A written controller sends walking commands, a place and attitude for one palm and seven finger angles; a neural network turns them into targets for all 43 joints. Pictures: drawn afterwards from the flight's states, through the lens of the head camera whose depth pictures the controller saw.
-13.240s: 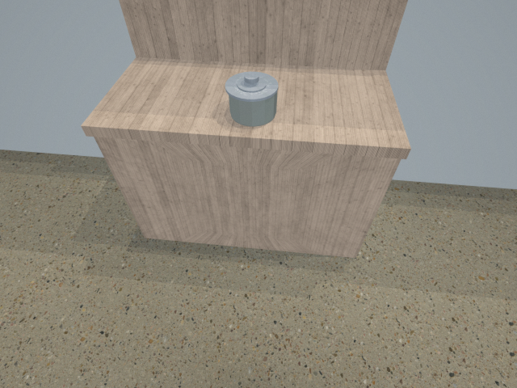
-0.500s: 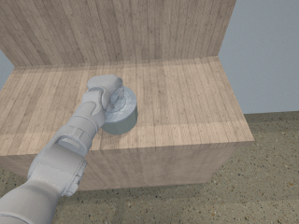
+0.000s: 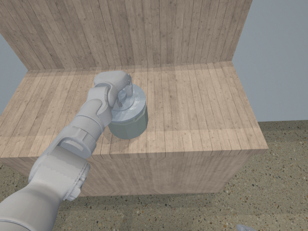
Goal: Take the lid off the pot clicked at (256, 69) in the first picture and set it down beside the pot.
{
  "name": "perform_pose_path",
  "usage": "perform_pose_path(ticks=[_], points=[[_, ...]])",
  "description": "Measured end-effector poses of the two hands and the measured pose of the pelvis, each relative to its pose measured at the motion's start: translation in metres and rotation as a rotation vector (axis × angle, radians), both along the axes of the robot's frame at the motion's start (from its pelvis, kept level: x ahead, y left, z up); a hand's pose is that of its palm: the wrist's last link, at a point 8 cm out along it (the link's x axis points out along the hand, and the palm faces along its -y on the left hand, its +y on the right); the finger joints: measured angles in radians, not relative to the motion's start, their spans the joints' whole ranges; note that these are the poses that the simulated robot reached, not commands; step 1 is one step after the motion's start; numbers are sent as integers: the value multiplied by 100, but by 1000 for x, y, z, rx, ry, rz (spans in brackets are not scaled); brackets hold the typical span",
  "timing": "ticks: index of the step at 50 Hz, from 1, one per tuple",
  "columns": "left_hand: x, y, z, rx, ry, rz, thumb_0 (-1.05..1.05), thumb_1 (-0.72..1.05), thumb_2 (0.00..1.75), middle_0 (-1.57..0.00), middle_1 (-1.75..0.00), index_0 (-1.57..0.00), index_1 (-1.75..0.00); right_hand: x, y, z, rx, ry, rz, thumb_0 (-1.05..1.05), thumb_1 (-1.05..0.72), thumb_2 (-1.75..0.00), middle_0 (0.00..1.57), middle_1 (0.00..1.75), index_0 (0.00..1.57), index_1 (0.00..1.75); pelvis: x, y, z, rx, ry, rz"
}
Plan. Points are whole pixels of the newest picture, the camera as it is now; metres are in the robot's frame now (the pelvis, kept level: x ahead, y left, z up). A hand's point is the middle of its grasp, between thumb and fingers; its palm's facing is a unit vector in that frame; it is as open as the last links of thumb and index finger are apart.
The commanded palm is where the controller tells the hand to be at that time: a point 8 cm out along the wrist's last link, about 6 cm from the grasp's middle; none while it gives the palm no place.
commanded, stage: lift the lid straight up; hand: left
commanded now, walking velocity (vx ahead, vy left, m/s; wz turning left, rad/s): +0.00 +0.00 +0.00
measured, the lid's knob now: (119, 95) +0.49 +0.10 +0.05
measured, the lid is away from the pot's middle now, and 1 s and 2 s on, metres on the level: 0.01 0.01 0.08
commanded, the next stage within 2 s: move the lid sideways beside the pot in 1.28 s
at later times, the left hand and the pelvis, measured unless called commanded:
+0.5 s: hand (115, 86) +0.47 +0.10 +0.12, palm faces -0.30 -0.04 -0.95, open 7.1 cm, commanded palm +0.47 +0.10 +0.20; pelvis +0.00 +0.00 +0.00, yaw +0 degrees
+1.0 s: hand (110, 73) +0.47 +0.10 +0.16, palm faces -0.26 -0.04 -0.96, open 7.1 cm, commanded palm +0.46 +0.11 +0.24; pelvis -0.01 +0.00 +0.00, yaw +1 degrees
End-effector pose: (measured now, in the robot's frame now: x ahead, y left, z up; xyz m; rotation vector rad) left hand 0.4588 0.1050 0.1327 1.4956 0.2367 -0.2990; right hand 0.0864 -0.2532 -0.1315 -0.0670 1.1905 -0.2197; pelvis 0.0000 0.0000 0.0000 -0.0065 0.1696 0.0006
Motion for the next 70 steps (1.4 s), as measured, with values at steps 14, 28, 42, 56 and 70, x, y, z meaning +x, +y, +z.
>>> perform_pose_path(ticks=[14, 28, 42, 56, 70], points=[[2, -4, 24, 8, -32, 1, 1, 34, 66, -67, -94, -68, -95, -2, -2, 2, -4, -8, 13, 1, -91, -90, 20, 30, 20, 30, -4, -1, 1, 2, -15, 4], [8, -5, 45, 10, -42, 9, 2, 34, 66, -67, -94, -68, -95, -5, -2, 3, -7, -12, 18, 1, -91, -90, 20, 30, 20, 30, -4, -1, 3, 4, -23, 5], [8, -9, 70, 8, -72, -2, 2, 34, 66, -67, -94, -68, -95, 9, 2, 4, 7, -46, 50, 1, -91, -90, 20, 30, 20, 30, -3, 0, 4, 5, -34, 11], [-1, -2, 94, 27, -89, 12, 1, 34, 66, -67, -94, -68, -95, 27, 7, 11, 12, -102, 92, 1, -91, -90, 20, 30, 20, 30, -8, 1, 5, 6, -54, 22], [-6, -8, 98, 18, -86, -7, 2, 34, 66, -67, -94, -68, -95, 19, 12, 11, 9, -102, 96, 1, -91, -90, 20, 30, 20, 30, -15, 2, 5, 6, -60, 22]])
